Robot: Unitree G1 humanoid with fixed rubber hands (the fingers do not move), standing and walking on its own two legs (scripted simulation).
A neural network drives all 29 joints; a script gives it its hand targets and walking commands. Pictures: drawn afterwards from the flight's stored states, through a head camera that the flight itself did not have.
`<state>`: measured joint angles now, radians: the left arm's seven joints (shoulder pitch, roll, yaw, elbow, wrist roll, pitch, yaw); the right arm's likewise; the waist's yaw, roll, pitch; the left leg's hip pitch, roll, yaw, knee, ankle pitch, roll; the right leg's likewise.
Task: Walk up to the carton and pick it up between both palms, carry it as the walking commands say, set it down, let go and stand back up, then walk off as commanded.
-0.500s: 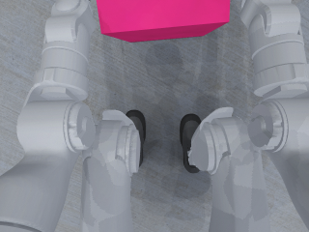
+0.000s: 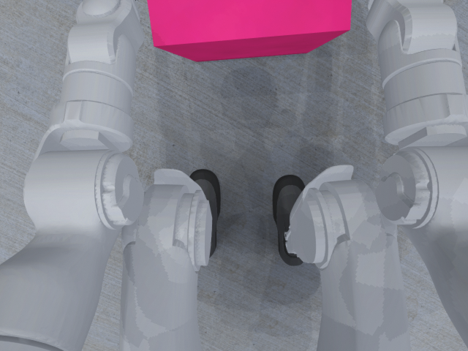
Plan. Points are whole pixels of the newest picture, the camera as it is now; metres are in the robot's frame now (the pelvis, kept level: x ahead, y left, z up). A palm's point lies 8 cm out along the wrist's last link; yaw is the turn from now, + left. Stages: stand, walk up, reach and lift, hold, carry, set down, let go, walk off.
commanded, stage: set down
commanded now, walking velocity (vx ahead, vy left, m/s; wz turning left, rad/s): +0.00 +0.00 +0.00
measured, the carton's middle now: out of the picture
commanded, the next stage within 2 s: none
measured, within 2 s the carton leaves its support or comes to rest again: neither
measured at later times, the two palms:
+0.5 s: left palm out of the picture +0.54 +0.18 -0.17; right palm out of the picture +0.55 -0.15 -0.17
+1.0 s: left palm out of the picture +0.55 +0.19 -0.12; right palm out of the picture +0.55 -0.17 -0.13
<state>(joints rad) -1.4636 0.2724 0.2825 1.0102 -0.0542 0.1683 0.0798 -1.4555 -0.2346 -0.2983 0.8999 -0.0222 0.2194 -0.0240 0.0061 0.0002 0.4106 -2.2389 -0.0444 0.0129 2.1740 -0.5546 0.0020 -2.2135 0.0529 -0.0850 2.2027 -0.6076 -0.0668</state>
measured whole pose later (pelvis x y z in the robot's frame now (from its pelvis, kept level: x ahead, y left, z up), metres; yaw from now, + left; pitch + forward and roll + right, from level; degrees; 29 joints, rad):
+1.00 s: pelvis -0.02 +0.00 +0.01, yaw +0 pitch +27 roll +0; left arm -1.47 0.36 0.26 0.97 -0.18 0.15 0.14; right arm -1.48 -0.37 -0.08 0.98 0.22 0.18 -0.14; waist 0.01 0.00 0.53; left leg -2.10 -0.04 0.01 2.18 -0.55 0.00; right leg -2.07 0.06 -0.08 2.21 -0.60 -0.07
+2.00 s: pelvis +0.04 +0.00 +0.26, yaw +1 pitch +42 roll +0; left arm -1.12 0.29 0.26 0.91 -0.04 0.19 0.05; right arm -1.15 -0.37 -0.17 0.92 0.11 0.21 0.00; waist 0.01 0.00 -0.07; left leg -1.59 -0.06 -0.04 1.21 -0.35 0.00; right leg -1.56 0.07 -0.02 1.23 -0.40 -0.05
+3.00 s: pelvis +0.09 +0.00 +0.39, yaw +3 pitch +0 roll +0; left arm 0.22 0.18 0.13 0.41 0.00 0.09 -0.06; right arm 0.19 -0.24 -0.05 0.50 0.02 0.07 0.04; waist 0.01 0.00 0.04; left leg -0.34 -0.05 -0.08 0.61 -0.27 0.00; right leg -0.29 0.06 -0.02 0.60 -0.31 -0.04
